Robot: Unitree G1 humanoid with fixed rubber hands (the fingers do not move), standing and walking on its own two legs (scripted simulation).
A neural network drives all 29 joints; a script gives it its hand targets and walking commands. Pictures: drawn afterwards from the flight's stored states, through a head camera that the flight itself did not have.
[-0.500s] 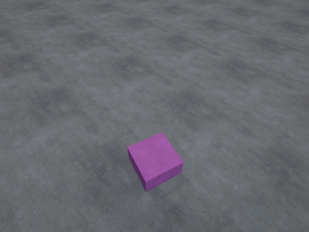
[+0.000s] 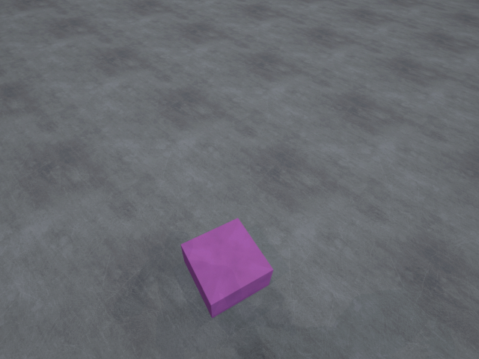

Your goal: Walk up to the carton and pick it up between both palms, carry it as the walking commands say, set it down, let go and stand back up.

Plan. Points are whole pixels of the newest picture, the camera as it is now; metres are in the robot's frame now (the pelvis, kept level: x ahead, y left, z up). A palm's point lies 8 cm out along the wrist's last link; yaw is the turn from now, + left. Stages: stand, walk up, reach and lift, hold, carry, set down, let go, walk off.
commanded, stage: walk up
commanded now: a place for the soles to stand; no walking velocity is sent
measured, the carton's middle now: (225, 265) +0.60 +0.03 -0.67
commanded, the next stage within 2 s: none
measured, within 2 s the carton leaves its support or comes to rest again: neither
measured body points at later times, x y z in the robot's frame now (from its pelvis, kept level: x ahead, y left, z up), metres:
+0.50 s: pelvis +0.02 -0.01 +0.00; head +0.05 +0.00 +0.45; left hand +0.09 +0.32 -0.12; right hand +0.12 -0.33 -0.09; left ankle +0.05 +0.13 -0.71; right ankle +0.06 -0.13 -0.71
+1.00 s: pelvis +0.05 -0.09 -0.01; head +0.08 -0.07 +0.43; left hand +0.16 +0.24 -0.11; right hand +0.07 -0.43 -0.10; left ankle +0.05 +0.12 -0.70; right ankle +0.09 -0.19 -0.71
